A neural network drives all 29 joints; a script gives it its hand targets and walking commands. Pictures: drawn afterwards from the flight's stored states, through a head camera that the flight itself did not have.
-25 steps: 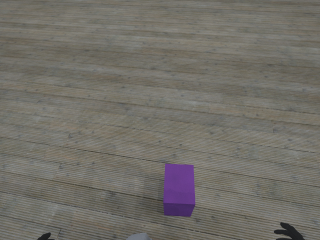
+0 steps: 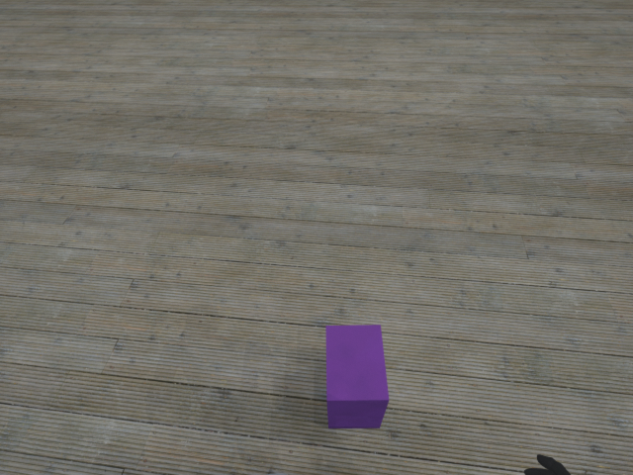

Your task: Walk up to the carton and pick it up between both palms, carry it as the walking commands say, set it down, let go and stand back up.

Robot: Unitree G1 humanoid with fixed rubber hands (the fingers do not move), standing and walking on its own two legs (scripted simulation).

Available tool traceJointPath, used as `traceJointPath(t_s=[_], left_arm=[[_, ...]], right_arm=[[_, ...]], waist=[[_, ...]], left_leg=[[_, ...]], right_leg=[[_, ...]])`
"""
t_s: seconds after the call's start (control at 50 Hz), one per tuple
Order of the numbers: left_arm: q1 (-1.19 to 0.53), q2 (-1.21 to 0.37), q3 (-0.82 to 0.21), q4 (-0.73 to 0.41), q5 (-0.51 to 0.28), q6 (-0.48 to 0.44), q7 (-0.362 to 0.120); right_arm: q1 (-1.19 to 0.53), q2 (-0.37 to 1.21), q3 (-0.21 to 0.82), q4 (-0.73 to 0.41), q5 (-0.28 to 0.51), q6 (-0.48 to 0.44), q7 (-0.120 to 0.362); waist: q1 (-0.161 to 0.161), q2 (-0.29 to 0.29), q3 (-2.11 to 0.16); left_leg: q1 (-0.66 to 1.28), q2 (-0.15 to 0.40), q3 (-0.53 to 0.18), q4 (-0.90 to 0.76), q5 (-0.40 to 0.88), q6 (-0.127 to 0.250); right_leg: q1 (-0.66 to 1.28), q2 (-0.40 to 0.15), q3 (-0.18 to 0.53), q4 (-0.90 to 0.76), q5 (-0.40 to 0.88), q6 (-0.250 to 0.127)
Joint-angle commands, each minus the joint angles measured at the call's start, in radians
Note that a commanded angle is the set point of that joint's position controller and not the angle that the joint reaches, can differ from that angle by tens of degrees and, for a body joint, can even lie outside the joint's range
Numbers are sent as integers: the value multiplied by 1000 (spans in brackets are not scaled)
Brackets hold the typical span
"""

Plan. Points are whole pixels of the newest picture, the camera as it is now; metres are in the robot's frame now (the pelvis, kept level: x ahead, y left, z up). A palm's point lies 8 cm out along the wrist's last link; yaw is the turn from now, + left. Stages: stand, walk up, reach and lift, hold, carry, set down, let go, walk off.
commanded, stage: walk up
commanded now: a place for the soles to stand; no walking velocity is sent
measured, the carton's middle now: (353, 378) +0.46 -0.05 -0.63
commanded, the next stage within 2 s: reach and lift in 0.70 s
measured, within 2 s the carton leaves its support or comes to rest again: neither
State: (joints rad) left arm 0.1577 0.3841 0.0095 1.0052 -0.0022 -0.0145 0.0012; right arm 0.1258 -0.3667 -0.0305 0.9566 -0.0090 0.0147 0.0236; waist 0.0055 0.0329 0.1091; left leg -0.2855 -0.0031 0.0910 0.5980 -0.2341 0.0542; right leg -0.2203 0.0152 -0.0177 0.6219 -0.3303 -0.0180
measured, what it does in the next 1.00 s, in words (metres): stands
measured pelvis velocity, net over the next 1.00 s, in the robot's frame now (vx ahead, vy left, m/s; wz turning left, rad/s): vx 0.02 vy -0.01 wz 0.01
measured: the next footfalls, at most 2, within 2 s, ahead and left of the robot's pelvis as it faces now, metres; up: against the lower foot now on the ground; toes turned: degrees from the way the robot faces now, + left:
none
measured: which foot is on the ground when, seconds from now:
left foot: down 0.00-1.00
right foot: down 0.00-1.00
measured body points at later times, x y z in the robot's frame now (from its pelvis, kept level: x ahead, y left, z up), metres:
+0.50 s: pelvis +0.01 -0.01 +0.02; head +0.02 -0.02 +0.47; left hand +0.12 +0.29 -0.10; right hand +0.10 -0.32 -0.11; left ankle +0.05 +0.09 -0.73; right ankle +0.01 -0.11 -0.73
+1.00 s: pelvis +0.02 -0.01 +0.00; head +0.11 +0.00 +0.44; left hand +0.19 +0.26 -0.12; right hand +0.21 -0.29 -0.10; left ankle +0.06 +0.09 -0.73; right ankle +0.01 -0.11 -0.73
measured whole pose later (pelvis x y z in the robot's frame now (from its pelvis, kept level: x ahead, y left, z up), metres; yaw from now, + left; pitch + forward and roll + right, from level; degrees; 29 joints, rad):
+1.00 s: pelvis +0.02 -0.01 +0.00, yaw +0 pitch +3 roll +1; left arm 0.07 0.25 0.13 0.55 0.07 0.31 -0.06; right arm 0.02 -0.27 -0.11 0.57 -0.06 0.27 0.06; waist -0.01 -0.03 0.15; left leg -0.41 0.00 0.08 0.63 -0.27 0.03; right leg -0.35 0.01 -0.02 0.67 -0.37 -0.04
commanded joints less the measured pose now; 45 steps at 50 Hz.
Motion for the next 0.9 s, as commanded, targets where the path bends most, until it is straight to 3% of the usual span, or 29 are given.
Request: traceJointPath(t_s=[0.0, 0.06, 0.08, 0.14, 0.18, 0.2, 0.28, 0.34, 0.36, 0.4, 0.46, 0.5, 0.56, 0.58, 0.6, 0.62, 0.64, 0.66, 0.68, 0.7, 0.72, 0.74, 0.76, 0.78, 0.8, 0.82, 0.84, 0.86, 0.88], left_arm=[[-56, 219, 56, -45, 2, -6, -5], [-18, 205, 54, -8, 2, -13, -11], [-29, 206, 49, -5, 1, -15, -12], [-77, 204, 49, 3, 5, -25, -7], [-102, 213, 53, 3, 2, -27, -4], [-104, 206, 47, 1, -6, -25, -2], [-98, 196, 45, 22, -2, -19, -7], [-128, 179, 41, 16, 3, -19, -6], [-116, 187, 44, 26, 1, -22, -3], [-125, 199, 49, 28, 3, -17, -4], [-123, 194, 49, 23, 9, -20, -6], [-130, 208, 50, 29, 11, -20, -6], [-129, 191, 52, 18, 2, -17, -5], [-133, 177, 48, 25, -1, -17, -4], [-136, 176, 49, 29, 2, -16, -4], [-131, 183, 52, 31, 2, -15, -6], [-119, 186, 57, 16, 4, -14, -7], [-116, 187, 58, 14, 4, -12, -8], [-137, 196, 61, 25, 10, -15, -4], [-333, 87, 129, -326, 34, 80, -38], [-268, 118, 164, -415, 45, 126, -52], [-249, 127, 169, -398, 40, 171, -60], [-274, 106, 162, -450, 23, 209, -58], [-188, 113, 173, -401, 26, 257, -64], [-176, 121, 187, -451, 33, 284, -72], [-117, 82, 163, -434, 44, 297, -71], [-98, 65, 165, -473, 61, 315, -63], [-129, 67, 193, -529, 79, 319, -64], [-81, 62, 204, -528, 96, 324, -59]], right_arm=[[-79, -229, -43, -41, -7, -32, -11], [-112, -221, -39, -6, -7, -40, -11], [-115, -211, -38, -3, -11, -44, -9], [-99, -176, -26, 23, 4, -43, -11], [-101, -188, -26, 40, -1, -48, -12], [-105, -197, -33, 39, 1, -45, -11], [-120, -189, -29, 49, 6, -50, -16], [-112, -192, -27, 61, 0, -48, -16], [-117, -190, -30, 66, 4, -44, -17], [-138, -186, -29, 63, -3, -47, -16], [-109, -190, -34, 82, 4, -44, -16], [-111, -198, -36, 87, 5, -44, -16], [-131, -199, -32, 71, -2, -48, -18], [-140, -192, -30, 75, 6, -50, -18], [-138, -199, -32, 80, 0, -51, -17], [-123, -194, -28, 86, -2, -54, -19], [-120, -202, -30, 80, -4, -53, -19], [-129, -197, -30, 81, 1, -52, -18], [-129, -192, -31, 91, -2, -47, -21], [-277, -93, -53, -260, -4, 47, 20], [-301, -129, -60, -478, -26, 83, 23], [-260, -109, -70, -450, -33, 118, 30], [-256, -116, -68, -459, -37, 153, 38], [-229, -91, -61, -446, -24, 192, 33], [-213, -110, -84, -464, -32, 220, 35], [-149, -126, -116, -460, -55, 237, 31], [-101, -133, -144, -473, -53, 251, 25], [-93, -85, -142, -491, -40, 253, 17], [-34, -109, -159, -438, -60, 258, 24]], waist=[[2, -23, -14], [10, 56, -82], [10, 59, -103], [-8, -4, -125], [-14, 20, -121], [-10, 7, -138], [-8, -31, -150], [-24, -54, -131], [-15, -63, -104], [-19, 1, -111], [-30, -66, -144], [-18, -74, -134], [-12, -23, -127], [-15, -68, -126], [-5, -72, -120], [-20, -44, -125], [-8, -10, -140], [-7, -51, -128], [-11, -40, -126], [52, -38, -77], [32, -53, 17], [30, -81, 12], [27, -54, 23], [48, -109, -39], [31, -92, -74], [1, -121, -86], [-23, -107, -138], [-2, -67, -214], [-5, -44, -209]], left_leg=[[-37, 182, -291, -325, -279, 11], [48, 179, -254, -338, -247, -2], [86, 171, -225, -321, -192, -16], [152, 144, -166, -275, -16, -25], [201, 143, -151, -272, 91, -33], [187, 152, -160, -275, 59, -18], [220, 151, -153, -301, 14, -32], [218, 152, -136, -287, 59, -33], [206, 143, -142, -288, 48, -33], [215, 146, -120, -278, 50, -33], [242, 154, -134, -286, 23, -27], [228, 149, -127, -274, 53, -30], [208, 166, -145, -303, 47, -22], [197, 173, -163, -321, 47, -24], [199, 173, -143, -313, 49, -21], [211, 164, -144, -335, 34, -30], [210, 165, -130, -309, 21, -20], [191, 164, -146, -299, 37, -24], [222, 153, -117, -284, 44, -24], [85, 11, -4, -143, -138, -43], [70, -4, -19, -114, -157, -46], [148, -2, -25, -69, -161, -42], [153, 1, -23, -53, -156, -41], [220, 5, -48, -38, -136, -28], [265, -8, -44, -11, -100, -32], [305, -12, -46, -19, -40, -47], [354, -20, -53, 2, 12, -46], [373, -36, -60, 14, 100, -48], [359, -26, -82, 34, 156, -53]], right_leg=[[-33, -91, 138, -196, -86, -65], [-10, -92, 137, -213, 41, -62], [2, -98, 123, -226, 76, -50], [5, -134, 172, -276, 209, -47], [-15, -142, 170, -290, 268, -40], [4, -133, 157, -279, 244, -40], [-4, -135, 176, -313, 201, -36], [-16, -143, 177, -327, 226, -41], [-33, -142, 196, -329, 228, -40], [-43, -148, 198, -336, 221, -37], [-24, -138, 195, -357, 183, -33], [-18, -152, 198, -348, 196, -38], [-18, -135, 187, -327, 202, -36], [6, -125, 168, -306, 223, -27], [6, -120, 167, -315, 235, -27], [-8, -124, 169, -310, 225, -22], [-1, -128, 187, -304, 204, -32], [8, -126, 179, -303, 233, -32], [-17, -145, 186, -325, 235, -35], [-115, -3, 33, -188, -88, -20], [-201, 0, 25, -201, -148, -21], [-295, -35, 25, -246, -211, -43], [-294, -36, 15, -237, -203, -51], [-336, -64, 20, -248, -187, -46], [-360, -73, 42, -240, -158, -62], [-376, -49, 35, -232, -98, -58], [-382, -69, 70, -231, -67, -71], [-360, -74, 73, -224, -11, -72], [-366, -49, 60, -158, 60, -68]])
